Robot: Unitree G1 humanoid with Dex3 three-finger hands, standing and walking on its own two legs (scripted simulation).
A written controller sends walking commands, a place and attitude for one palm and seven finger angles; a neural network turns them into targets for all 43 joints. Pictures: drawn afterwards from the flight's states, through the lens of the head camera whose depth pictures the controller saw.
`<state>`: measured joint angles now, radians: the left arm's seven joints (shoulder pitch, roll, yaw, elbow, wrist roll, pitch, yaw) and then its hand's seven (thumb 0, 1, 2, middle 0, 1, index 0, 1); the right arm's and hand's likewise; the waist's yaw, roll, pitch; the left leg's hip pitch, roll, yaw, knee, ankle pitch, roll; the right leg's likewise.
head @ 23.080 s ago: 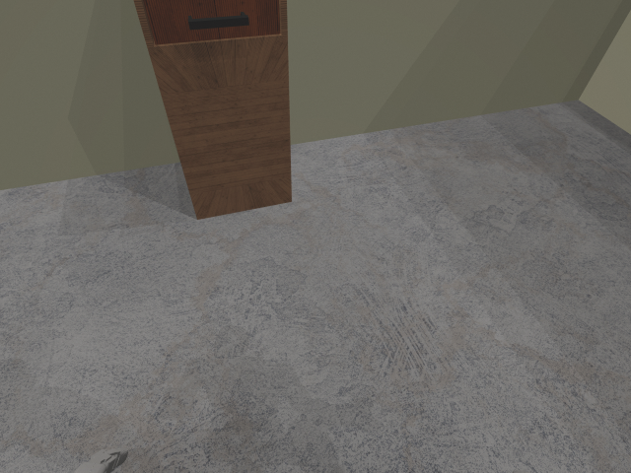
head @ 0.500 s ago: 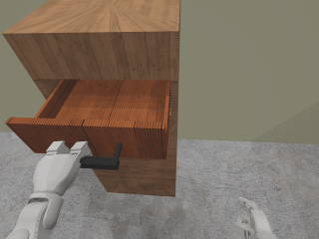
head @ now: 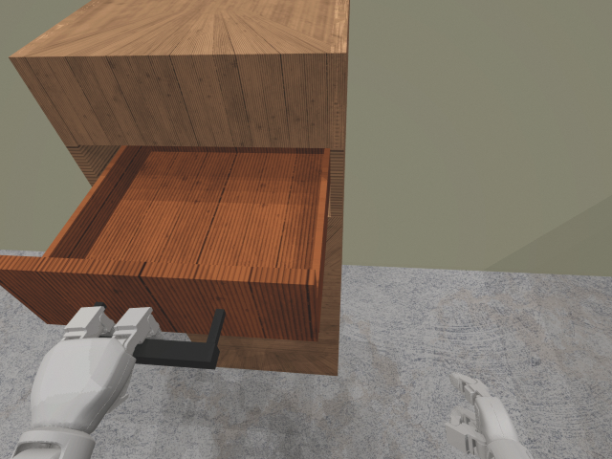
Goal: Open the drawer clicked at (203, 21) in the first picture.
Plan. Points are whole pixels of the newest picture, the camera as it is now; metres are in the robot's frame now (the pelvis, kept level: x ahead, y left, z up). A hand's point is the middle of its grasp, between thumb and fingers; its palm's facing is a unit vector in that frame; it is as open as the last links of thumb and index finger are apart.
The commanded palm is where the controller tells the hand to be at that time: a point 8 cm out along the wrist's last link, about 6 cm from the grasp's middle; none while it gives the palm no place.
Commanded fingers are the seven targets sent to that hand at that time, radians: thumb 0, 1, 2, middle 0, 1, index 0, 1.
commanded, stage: pull the drawer open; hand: left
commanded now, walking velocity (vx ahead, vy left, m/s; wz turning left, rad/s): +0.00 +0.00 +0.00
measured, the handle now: (149, 333) +0.24 +0.22 +0.08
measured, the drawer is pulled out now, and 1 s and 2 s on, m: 0.23 0.30 0.30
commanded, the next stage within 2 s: open the thumb to release the handle in 0.92 s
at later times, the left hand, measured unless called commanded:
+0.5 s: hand (98, 428) +0.14 +0.24 +0.06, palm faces +0.00 -0.09 -1.00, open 5.5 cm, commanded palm +0.08 +0.25 +0.11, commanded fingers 0.00 0.90 0.90 -0.40 -1.35 -0.40 -1.35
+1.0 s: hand (87, 452) +0.12 +0.24 +0.06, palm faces +0.00 -0.08 -1.00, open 5.5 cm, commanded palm +0.09 +0.27 +0.11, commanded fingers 0.00 0.90 0.90 -0.40 -1.35 -0.40 -1.35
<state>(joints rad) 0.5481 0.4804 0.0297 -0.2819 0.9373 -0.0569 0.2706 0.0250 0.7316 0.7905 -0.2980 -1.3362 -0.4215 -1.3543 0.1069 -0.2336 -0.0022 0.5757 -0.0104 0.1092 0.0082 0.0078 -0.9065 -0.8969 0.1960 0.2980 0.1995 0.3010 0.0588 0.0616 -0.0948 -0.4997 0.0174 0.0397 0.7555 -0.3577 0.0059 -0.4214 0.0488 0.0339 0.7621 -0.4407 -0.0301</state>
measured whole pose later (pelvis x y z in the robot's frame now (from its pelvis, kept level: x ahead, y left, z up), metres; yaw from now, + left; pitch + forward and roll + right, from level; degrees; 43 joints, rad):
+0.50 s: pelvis -0.01 +0.00 +0.00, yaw +0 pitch +6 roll +0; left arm 0.74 0.50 0.06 -0.37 0.91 -0.08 0.33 0.03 0.73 0.78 -0.30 -1.32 -0.42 -1.35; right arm 0.12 -0.25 0.00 0.55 -0.01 0.11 0.02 0.01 -0.91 -0.90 0.20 0.30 0.20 0.30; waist 0.06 0.07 -0.11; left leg -0.52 0.03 0.04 0.80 -0.37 0.00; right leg -0.45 0.06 0.04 0.80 -0.45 -0.03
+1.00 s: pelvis -0.01 +0.00 -0.01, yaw -1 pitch +6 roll +0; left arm 0.84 0.52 0.06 -0.42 0.92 -0.10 0.39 0.02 0.72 0.79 -0.31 -1.32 -0.42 -1.35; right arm 0.12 -0.24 -0.01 0.53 -0.02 0.13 0.03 0.01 -0.91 -0.90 0.20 0.30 0.20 0.30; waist 0.08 0.07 -0.11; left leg -0.56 0.03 0.04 0.83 -0.38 0.01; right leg -0.48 0.06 0.04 0.83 -0.46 -0.03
